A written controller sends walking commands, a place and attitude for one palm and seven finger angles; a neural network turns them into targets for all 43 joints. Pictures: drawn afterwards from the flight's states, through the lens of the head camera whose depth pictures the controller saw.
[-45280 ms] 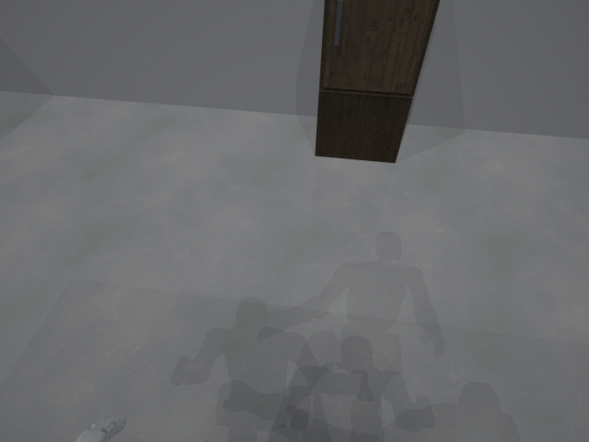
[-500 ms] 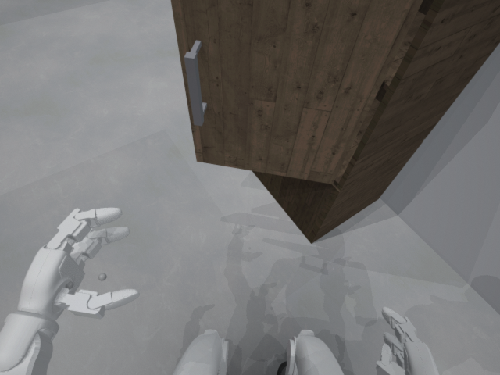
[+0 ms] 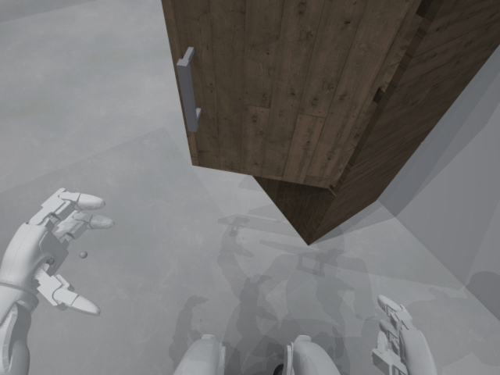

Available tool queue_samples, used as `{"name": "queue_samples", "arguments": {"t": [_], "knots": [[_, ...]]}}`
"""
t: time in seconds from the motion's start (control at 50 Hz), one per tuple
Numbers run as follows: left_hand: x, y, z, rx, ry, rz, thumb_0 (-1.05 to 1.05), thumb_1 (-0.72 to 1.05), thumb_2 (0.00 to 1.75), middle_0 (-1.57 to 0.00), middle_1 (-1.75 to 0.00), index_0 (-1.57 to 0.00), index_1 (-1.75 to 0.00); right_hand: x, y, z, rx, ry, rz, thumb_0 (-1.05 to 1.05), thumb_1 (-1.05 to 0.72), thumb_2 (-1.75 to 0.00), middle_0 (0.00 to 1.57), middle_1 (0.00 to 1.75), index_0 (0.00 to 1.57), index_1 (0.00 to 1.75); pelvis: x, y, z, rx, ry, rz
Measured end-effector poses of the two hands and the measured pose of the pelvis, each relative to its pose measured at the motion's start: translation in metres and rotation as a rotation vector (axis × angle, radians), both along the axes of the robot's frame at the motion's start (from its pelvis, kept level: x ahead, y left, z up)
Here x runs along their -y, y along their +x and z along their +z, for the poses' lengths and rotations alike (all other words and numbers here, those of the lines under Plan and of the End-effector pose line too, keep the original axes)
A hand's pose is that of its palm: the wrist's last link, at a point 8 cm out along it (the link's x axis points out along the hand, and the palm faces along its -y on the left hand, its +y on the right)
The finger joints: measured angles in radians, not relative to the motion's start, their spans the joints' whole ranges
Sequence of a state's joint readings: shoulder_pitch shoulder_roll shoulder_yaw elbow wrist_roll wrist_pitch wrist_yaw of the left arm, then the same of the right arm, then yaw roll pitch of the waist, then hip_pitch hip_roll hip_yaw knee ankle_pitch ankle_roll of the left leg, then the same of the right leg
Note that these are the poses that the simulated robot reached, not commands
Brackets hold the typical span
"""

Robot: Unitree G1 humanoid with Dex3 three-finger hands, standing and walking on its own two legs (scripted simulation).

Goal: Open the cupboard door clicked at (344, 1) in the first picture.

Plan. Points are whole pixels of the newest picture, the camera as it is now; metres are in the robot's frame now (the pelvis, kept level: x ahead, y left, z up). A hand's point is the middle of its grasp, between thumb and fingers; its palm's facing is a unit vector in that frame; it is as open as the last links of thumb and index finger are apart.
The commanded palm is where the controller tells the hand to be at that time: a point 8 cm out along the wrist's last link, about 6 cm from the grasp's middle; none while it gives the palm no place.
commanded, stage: raise the hand with hooked fingers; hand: left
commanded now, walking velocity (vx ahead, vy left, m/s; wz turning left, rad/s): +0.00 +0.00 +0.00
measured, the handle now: (191, 92) +0.62 +0.17 +0.04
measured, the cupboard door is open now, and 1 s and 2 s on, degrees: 46 46 46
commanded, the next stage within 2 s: move the hooked fingers beside the handle in 0.66 s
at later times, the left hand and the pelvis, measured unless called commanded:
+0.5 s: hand (84, 240) +0.29 +0.26 +0.05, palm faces -0.10 -0.99 -0.05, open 14.0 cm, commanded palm +0.26 +0.31 +0.06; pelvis +0.00 +0.00 +0.00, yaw -1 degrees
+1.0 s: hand (94, 220) +0.32 +0.26 +0.05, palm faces -0.12 -0.99 -0.03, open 14.0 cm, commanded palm +0.31 +0.31 +0.06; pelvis +0.00 +0.00 +0.00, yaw +0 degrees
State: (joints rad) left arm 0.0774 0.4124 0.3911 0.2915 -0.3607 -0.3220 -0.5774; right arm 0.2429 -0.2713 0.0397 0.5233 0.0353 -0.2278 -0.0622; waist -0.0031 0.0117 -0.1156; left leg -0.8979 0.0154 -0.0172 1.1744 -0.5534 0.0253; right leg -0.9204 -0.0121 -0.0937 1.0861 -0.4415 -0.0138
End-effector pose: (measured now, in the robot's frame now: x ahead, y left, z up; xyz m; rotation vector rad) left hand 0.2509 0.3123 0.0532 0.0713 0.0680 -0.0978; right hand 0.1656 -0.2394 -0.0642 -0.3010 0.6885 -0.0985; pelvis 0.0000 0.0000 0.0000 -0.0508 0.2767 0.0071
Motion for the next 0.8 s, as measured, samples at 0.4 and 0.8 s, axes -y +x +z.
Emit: {"name": "queue_samples", "arguments": {"t": [0.4,0.8], "knots": [[-0.002,0.021,0.007,0.019,-0.015,-0.009,-0.01,-0.5,0.3,-0.3,-1.2,-0.3,-1.2,0.02,-0.024,-0.001,-0.058,-0.012,-0.057,0.02,-0.91,-0.9,0.2,0.3,0.2,0.3,0.005,0.002,0.004,-0.008,0.011,-0.015],[-0.009,0.018,0.001,0.0,-0.025,0.0,-0.01,-0.5,0.3,-0.3,-1.2,-0.3,-1.2,0.009,-0.015,-0.001,-0.043,-0.008,-0.036,0.02,-0.91,-0.9,0.2,0.3,0.2,0.3,0.002,0.0,0.002,-0.007,0.005,-0.009]]}}
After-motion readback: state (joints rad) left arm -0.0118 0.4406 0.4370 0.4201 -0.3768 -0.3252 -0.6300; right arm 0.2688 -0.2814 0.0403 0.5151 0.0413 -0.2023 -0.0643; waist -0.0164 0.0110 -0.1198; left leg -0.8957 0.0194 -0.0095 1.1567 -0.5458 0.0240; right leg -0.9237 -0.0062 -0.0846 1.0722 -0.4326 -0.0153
